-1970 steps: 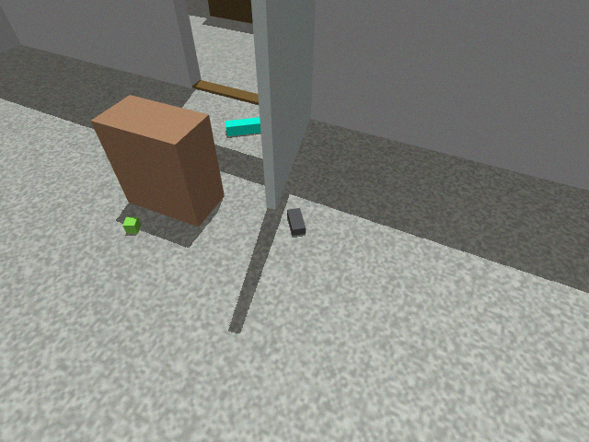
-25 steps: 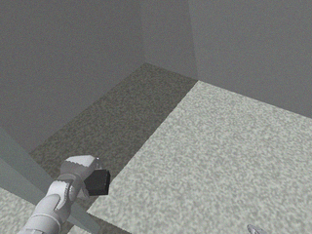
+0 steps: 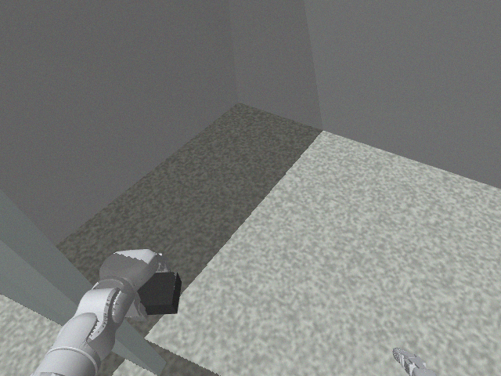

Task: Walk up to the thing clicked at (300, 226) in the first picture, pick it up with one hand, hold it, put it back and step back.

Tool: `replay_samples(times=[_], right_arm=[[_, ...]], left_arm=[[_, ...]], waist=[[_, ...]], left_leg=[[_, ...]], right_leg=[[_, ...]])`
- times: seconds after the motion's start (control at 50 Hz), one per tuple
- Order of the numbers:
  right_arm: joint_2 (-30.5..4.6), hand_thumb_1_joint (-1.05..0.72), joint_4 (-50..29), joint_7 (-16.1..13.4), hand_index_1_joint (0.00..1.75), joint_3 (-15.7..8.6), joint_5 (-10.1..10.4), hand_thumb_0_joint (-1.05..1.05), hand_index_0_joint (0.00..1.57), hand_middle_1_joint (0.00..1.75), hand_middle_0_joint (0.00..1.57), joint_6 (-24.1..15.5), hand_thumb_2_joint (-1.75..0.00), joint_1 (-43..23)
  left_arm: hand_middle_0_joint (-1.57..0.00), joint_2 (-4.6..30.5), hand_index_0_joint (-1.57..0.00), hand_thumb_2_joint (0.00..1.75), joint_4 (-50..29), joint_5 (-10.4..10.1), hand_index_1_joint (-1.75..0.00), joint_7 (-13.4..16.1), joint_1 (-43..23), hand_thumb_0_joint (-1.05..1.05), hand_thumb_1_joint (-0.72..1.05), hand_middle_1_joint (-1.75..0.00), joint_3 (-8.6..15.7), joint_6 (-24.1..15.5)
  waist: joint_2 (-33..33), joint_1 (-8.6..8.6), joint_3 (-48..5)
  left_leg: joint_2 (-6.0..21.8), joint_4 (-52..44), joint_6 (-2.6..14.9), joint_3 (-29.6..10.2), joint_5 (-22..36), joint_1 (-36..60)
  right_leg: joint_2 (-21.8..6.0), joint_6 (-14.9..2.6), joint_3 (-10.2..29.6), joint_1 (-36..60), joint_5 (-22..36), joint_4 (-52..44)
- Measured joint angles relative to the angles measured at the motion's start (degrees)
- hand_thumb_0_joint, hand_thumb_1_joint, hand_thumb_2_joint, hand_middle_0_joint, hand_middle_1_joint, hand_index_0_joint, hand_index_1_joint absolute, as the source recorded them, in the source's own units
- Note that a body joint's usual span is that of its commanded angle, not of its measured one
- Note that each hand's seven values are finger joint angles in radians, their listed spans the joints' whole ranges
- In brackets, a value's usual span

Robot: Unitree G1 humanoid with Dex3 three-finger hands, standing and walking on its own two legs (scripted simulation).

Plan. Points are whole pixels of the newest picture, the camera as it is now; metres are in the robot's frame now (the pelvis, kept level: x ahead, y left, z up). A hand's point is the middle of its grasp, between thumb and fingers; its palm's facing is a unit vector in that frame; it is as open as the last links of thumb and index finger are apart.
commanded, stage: hold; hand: left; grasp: from above
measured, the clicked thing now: (142, 294) +0.30 +0.22 -0.06
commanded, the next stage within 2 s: crouch in 0.62 s
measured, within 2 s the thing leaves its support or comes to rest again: neither
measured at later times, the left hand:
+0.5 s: hand (134, 286) +0.30 +0.23 -0.03, palm faces -0.45 -0.04 -0.89, open 8.9 cm
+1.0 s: hand (138, 296) +0.30 +0.23 -0.06, palm faces -0.47 -0.04 -0.88, open 8.9 cm
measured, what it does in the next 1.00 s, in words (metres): stands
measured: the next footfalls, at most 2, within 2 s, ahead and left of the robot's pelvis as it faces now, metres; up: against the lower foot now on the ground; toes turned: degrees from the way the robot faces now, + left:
none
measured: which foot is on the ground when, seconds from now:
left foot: down 0.00-1.00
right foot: down 0.00-1.00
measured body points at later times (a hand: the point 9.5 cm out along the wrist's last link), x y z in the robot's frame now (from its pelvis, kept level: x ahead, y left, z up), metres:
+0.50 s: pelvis +0.01 +0.00 +0.00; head +0.03 -0.02 +0.45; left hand +0.32 +0.23 +0.02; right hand +0.16 -0.25 -0.11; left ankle +0.01 +0.13 -0.73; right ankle +0.03 -0.13 -0.73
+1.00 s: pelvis +0.01 +0.00 +0.00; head +0.04 -0.01 +0.45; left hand +0.32 +0.23 -0.01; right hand +0.15 -0.25 -0.12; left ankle +0.01 +0.13 -0.73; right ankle +0.03 -0.13 -0.73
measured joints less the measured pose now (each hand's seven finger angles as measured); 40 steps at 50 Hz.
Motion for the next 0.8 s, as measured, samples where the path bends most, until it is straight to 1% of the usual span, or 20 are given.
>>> replay_samples(times=[0.1, 0.18, 0.22, 0.36, 0.46, 0.56, 0.74, 0.8], right_arm=[[0.08, -0.9, -0.13, -0.19, 0.3, 0.13, 0.09, 0.01, 0.2, 0.3, 0.2, 0.01, -0.9, -0.14], [0.09, -0.91, -0.28, -0.3, 0.3, 0.2, 0.17, 0.01, 0.2, 0.3, 0.2, 0.07, -0.9, -0.25], [0.11, -0.91, -0.32, -0.36, 0.3, 0.25, 0.2, 0.01, 0.2, 0.3, 0.2, 0.12, -0.9, -0.32], [0.27, -0.91, -0.63, -0.38, 0.3, 0.21, 0.25, 0.01, 0.2, 0.3, 0.2, 0.48, -0.9, -0.68], [0.36, -0.91, -0.04, -0.42, 0.3, -0.03, 0.14, 0.01, 0.2, 0.3, 0.2, 0.63, -0.9, -0.52], [0.4, -0.9, 0.36, -0.24, 0.3, -0.32, 0.19, 0.01, 0.2, 0.3, 0.2, 0.94, -0.9, -0.05], [0.25, -0.9, -0.43, -0.23, 0.3, -0.39, 0.34, 0.01, 0.2, 0.3, 0.2, 1.66, -0.9, 0.5], [0.21, -0.9, -0.63, -0.26, 0.3, -0.44, 0.32, 0.01, 0.2, 0.3, 0.2, 1.71, -0.9, 0.49]], left_arm=[[-0.81, 0.25, -0.83, 0.29, -0.5, -0.29, -0.32, -0.85, 0.1, 0.0, 0.19, -0.34, 0.37, -0.2], [-0.81, 0.3, -0.83, 0.29, -1.0, -0.55, -0.32, -1.22, 0.36, 0.0, 0.19, -0.34, 0.2, -0.18], [-0.81, 0.25, -0.83, 0.29, -0.98, -0.38, -0.32, -1.35, 0.42, 0.0, 0.19, -0.34, 0.18, -0.42], [-0.82, 0.28, -0.83, 0.29, -0.88, 0.03, -0.32, -0.95, 0.84, 0.0, 0.18, -0.34, 0.23, -0.83], [-0.82, 0.42, -0.84, 0.29, 0.19, 0.63, -0.32, -0.46, -0.2, 0.0, 0.18, -0.33, 0.02, -1.08], [-0.82, 0.21, -0.84, 0.29, 0.91, 0.24, -0.32, 0.49, -0.86, 0.0, 0.18, -0.33, 0.33, -0.34], [-0.83, 0.33, -0.84, 0.3, 0.6, 0.14, -0.31, -0.94, -0.12, 0.0, 0.18, -0.33, 0.09, -0.81], [-0.82, 0.28, -0.83, 0.29, 0.7, 0.43, -0.32, -0.71, 0.09, 0.0, 0.18, -0.34, 0.09, -1.3]], waist=[[0.05, 0.06, 0.15], [0.04, 0.13, 0.27], [-0.04, 0.17, 0.28], [-0.27, 0.3, 0.74], [-0.33, 0.56, 0.73], [-0.18, 0.48, 0.25], [-0.28, 0.23, 0.29], [-0.36, 0.3, 0.4]], left_leg=[[0.01, -0.91, 0.0, 0.04, 0.27, 0.94], [-0.02, -1.52, 0.04, 0.02, 0.39, 1.59], [-0.05, -1.74, 0.06, 0.01, 0.42, 1.77], [-0.11, -2.38, 0.13, 0.14, 0.42, 2.29], [-0.15, -2.53, 0.16, 0.01, 0.31, 2.4], [-0.17, -2.95, 0.22, 0.01, 0.25, 2.86], [-0.22, -3.63, 0.34, 0.16, 0.3, 3.57], [-0.23, -3.66, 0.32, 0.22, 0.32, 3.51]], right_leg=[[0.01, 0.0, 0.02, 0.89, 0.24, -0.84], [-0.02, 0.03, -0.02, 1.58, 0.36, -1.49], [-0.05, 0.06, -0.03, 1.78, 0.39, -1.73], [-0.1, 0.11, 0.09, 2.27, 0.45, -2.39], [-0.15, 0.16, -0.04, 2.52, 0.39, -2.73], [-0.18, 0.22, -0.07, 3.06, 0.39, -3.28], [-0.22, 0.31, 0.07, 3.72, 0.49, -3.98], [-0.22, 0.3, 0.14, 3.62, 0.52, -3.97]])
